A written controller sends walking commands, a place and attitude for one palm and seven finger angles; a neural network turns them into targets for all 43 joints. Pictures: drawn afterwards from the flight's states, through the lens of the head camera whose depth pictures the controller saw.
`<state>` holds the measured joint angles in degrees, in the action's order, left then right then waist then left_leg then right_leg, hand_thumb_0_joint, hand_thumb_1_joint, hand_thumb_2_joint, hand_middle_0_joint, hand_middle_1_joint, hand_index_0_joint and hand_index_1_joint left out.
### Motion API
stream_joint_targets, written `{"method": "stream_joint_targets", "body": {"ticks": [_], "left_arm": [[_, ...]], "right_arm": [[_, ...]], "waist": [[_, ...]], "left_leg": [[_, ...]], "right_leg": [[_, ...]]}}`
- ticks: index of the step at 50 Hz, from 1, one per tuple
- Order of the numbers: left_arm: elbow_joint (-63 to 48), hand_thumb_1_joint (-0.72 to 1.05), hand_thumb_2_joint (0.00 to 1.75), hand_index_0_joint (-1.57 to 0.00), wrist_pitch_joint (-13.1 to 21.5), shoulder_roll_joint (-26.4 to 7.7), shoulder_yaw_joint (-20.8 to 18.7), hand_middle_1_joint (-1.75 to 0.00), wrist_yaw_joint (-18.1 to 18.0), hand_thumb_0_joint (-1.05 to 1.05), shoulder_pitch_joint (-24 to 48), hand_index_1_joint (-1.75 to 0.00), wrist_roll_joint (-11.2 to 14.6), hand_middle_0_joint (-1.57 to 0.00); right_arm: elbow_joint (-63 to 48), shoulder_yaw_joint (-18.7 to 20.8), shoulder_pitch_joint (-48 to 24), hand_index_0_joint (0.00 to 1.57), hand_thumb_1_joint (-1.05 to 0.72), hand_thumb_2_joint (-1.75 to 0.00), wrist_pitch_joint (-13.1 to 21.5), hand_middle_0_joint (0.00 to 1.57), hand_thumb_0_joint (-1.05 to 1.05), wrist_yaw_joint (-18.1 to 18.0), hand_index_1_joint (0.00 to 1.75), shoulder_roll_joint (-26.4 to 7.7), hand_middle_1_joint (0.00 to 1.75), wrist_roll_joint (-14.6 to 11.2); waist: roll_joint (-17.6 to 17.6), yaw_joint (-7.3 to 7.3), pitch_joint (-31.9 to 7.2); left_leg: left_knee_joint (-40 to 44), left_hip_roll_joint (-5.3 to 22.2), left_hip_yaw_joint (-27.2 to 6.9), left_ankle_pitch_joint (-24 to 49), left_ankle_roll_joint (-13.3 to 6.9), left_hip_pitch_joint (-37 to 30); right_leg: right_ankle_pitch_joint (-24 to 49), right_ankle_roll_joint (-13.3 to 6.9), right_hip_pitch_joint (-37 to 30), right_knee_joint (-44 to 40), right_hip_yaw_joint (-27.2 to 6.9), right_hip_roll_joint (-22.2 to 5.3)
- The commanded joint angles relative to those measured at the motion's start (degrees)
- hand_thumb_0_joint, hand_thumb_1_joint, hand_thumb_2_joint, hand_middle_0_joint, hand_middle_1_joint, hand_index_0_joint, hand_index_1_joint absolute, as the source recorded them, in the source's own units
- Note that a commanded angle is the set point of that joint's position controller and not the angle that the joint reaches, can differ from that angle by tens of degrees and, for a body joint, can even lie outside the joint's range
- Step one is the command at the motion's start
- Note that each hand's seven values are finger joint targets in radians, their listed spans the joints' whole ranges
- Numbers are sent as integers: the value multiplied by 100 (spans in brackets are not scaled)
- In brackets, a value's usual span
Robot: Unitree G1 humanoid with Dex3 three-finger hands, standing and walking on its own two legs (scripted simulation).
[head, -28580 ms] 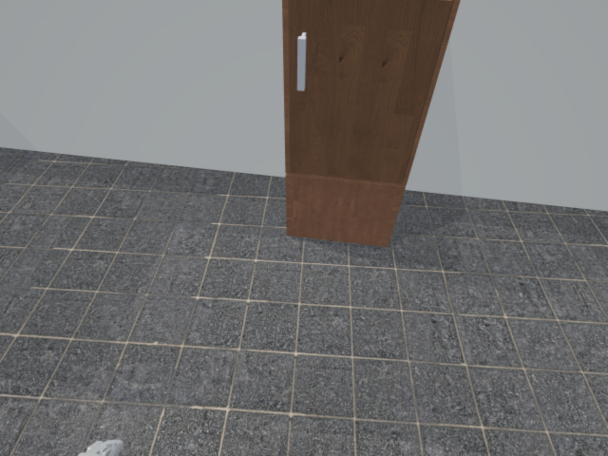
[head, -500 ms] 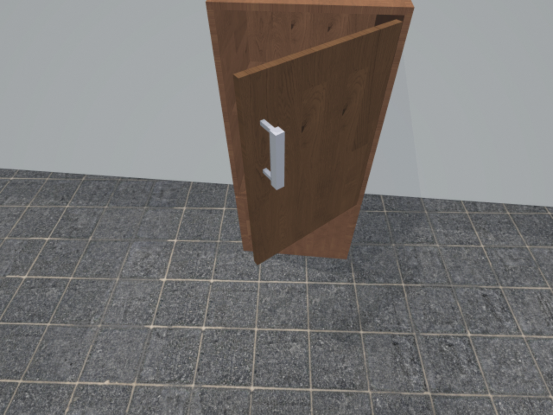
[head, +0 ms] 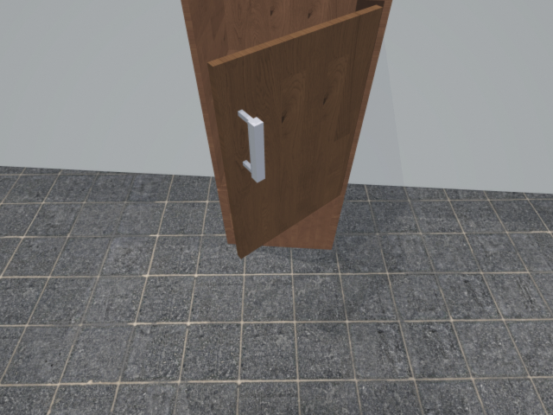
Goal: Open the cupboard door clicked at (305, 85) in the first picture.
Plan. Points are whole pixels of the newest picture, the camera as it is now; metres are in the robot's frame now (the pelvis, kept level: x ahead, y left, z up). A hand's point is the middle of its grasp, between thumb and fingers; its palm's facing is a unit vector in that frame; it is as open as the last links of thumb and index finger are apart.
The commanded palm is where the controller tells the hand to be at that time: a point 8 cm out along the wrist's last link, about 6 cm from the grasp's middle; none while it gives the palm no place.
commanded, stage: walk to a spot facing it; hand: left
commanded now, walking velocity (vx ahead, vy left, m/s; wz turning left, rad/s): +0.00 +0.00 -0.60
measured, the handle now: (251, 146) +0.58 +0.10 +0.04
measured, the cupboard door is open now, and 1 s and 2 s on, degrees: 42 42 42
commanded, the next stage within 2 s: none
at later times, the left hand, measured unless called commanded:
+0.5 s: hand out of the picture +0.13 +0.22 -0.15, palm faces -0.21 -0.93 -0.29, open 7.3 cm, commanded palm none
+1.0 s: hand (190, 409) +0.16 +0.16 -0.18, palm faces -0.49 -0.85 -0.18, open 7.3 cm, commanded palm none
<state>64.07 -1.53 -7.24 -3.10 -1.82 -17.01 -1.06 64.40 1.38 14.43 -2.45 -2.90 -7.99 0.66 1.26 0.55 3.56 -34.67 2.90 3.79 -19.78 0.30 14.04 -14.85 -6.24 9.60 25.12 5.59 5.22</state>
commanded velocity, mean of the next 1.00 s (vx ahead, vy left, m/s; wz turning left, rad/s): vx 0.00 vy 0.00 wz -0.60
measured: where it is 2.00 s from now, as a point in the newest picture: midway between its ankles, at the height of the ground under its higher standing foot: outside the picture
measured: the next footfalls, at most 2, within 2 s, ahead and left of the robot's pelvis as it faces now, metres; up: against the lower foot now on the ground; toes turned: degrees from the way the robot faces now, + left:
left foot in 0.20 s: +0.05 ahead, +0.16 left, +0.00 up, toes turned -2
right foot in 0.54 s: -0.02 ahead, -0.12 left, +0.00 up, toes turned -20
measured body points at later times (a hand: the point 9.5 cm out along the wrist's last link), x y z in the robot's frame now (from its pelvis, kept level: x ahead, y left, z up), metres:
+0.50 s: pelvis -0.02 +0.02 +0.00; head +0.03 -0.01 +0.44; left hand +0.14 +0.27 -0.13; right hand -0.03 -0.23 -0.16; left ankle +0.01 +0.16 -0.74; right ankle -0.05 -0.11 -0.71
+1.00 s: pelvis +0.00 +0.02 -0.01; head +0.06 +0.02 +0.44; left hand +0.19 +0.21 -0.17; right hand -0.04 -0.25 -0.12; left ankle +0.06 +0.11 -0.74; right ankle -0.08 -0.09 -0.69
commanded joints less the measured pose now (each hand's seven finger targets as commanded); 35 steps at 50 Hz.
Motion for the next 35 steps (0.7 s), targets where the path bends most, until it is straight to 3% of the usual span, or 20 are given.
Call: {"method": "stream_joint_targets", "body": {"ticks": [1,3,5,8,9,10,11,12,15,17,22,24,25,26,27,28,29,30,32,35], "left_arm": [[-323,90,90,-20,41,-1028,-332,-30,-74,0,-322,-30,-65,-20],[-463,90,90,-20,48,-1161,-387,-30,-50,0,-182,-30,-71,-20],[-543,90,90,-20,46,-1230,-415,-30,-15,0,-49,-30,-64,-20],[-708,90,90,-20,-5,-1208,-405,-30,67,0,342,-30,-9,-20],[-813,90,90,-20,-20,-1034,-360,-30,112,0,401,-30,19,-20],[-951,90,90,-20,-38,-780,-308,-30,177,0,351,-30,54,-20],[-1069,90,90,-20,-43,-889,-308,-30,201,0,556,-30,18,-20],[-1144,90,90,-20,-78,-980,-352,-30,243,0,597,-30,-17,-20],[-1142,90,90,-20,-166,-914,-412,-30,358,0,630,-30,-53,-20],[-1193,90,90,-20,-172,-837,-352,-30,396,0,587,-30,-38,-20],[-1427,90,90,-20,-88,-839,-232,-30,388,0,852,-30,-12,-20],[-1402,90,90,-20,-42,-947,-243,-30,382,0,639,-30,-15,-20],[-1337,90,90,-20,-15,-1077,-282,-30,370,0,363,-30,-22,-20],[-1277,90,90,-20,48,-1538,-363,-30,308,0,100,-30,-66,-20],[-1238,90,90,-20,79,-2221,-515,-30,205,0,-119,-30,-108,-20],[-1190,90,90,-20,79,-2286,-522,-30,137,0,-393,-30,-30,-20],[-1224,90,90,-20,68,-2123,-494,-30,117,0,-222,-30,-21,-20],[-1301,90,90,-20,66,-1917,-491,-30,70,0,85,-30,-42,-20],[-1444,90,90,-20,73,-1697,-420,-30,37,0,395,-30,-21,-20],[-1511,90,90,-20,83,-1699,-387,-30,46,0,371,-30,-38,-20]], "right_arm": [[-517,188,-103,20,-90,-90,47,20,0,-46,30,-567,30,-6],[-631,194,-164,20,-90,-90,74,20,0,-36,30,-526,30,-18],[-683,183,-62,20,-90,-90,109,20,0,-37,30,-468,30,-19],[-589,195,454,20,-90,-90,171,20,0,-72,30,-486,30,-13],[-598,223,587,20,-90,-90,221,20,0,-99,30,-729,30,20],[-683,310,603,20,-90,-90,262,20,0,-119,30,-1238,30,103],[-793,340,590,20,-90,-90,255,20,0,-148,30,-1396,30,117],[-920,317,437,20,-90,-90,255,20,0,-139,30,-1464,30,159],[-1196,255,-279,20,-90,-90,286,20,0,-105,30,-1337,30,169],[-1256,260,-374,20,-90,-90,292,20,0,-70,30,-1325,30,178],[-1233,383,30,20,-90,-90,242,20,0,33,30,-1519,30,166],[-1302,428,-65,20,-90,-90,217,20,0,69,30,-1610,30,138],[-1352,449,-171,20,-90,-90,197,20,0,87,30,-1605,30,102],[-1452,423,-195,20,-90,-90,179,20,0,127,30,-1353,30,40],[-1754,305,-543,20,-90,-90,174,20,0,164,30,-868,30,25],[-1809,294,-739,20,-90,-90,116,20,0,123,30,-1075,30,23],[-1816,294,-857,20,-90,-90,118,20,0,144,30,-991,30,2],[-1760,319,-876,20,-90,-90,96,20,0,117,30,-1021,30,8],[-1679,316,-813,20,-90,-90,86,20,0,148,30,-1018,30,1],[-1670,305,-861,20,-90,-90,30,20,0,169,30,-941,30,-8]], "waist": [[-466,124,8],[-279,87,-61],[-253,3,-176],[-285,-286,-214],[263,-318,-221],[1513,-279,-206],[1446,-306,-169],[851,-240,-163],[559,93,251],[631,121,91],[949,-165,-478],[801,-31,-650],[583,132,-717],[-435,257,-831],[-2292,464,-627],[-1947,624,-729],[-1439,482,-472],[-1849,308,-567],[-1389,153,-763],[-793,86,-696]], "left_leg": [[-1516,139,-289,-895,8,1088],[-1271,165,-338,-945,43,1074],[-710,89,-238,-653,102,774],[772,73,-88,514,101,-518],[1409,515,-576,592,-77,-1007],[1915,1727,-2014,982,-607,-1208],[2128,2460,-2432,1443,-1135,-910],[2139,2508,-2265,1266,-1326,-477],[2172,1868,-1239,883,-936,127],[1985,1527,-641,1278,-763,-109],[1356,1632,-106,2198,-728,-625],[812,1578,137,2367,-524,-593],[324,1403,345,2044,-288,-290],[-608,945,651,1030,54,472],[-1996,83,786,-1675,341,1964],[-2857,157,-68,-1800,262,2115],[-3128,265,-293,-1413,253,2360],[-3268,293,-375,-1105,299,2416],[-3223,259,-387,-592,364,2137],[-2778,83,-328,-376,394,1654]], "right_leg": [[1979,-821,-281,-929,-2456,-2207],[2199,-880,-322,-761,-2440,-2128],[2455,-755,-210,-541,-2368,-1938],[1815,-239,757,-113,-2063,-1493],[1227,56,1321,314,-1728,-1023],[-332,422,2078,1356,-1037,-313],[-1816,558,2148,2691,-709,-302],[-1864,572,2021,3504,-930,-458],[-1160,736,2089,3953,-839,-682],[-975,819,1992,3512,-596,-703],[-1078,795,1288,1940,-152,-619],[-500,737,736,1074,-37,-550],[228,691,170,385,-35,-550],[1198,434,-585,-311,-984,-1208],[3030,-200,-1010,-581,-3071,-2575],[3470,-628,-976,-436,-3154,-2763],[3147,-707,-830,-386,-2862,-2532],[2998,-622,-811,-282,-2882,-2142],[3203,-433,-787,-87,-2251,-1825],[2536,-439,-208,-275,-2384,-1760]]}}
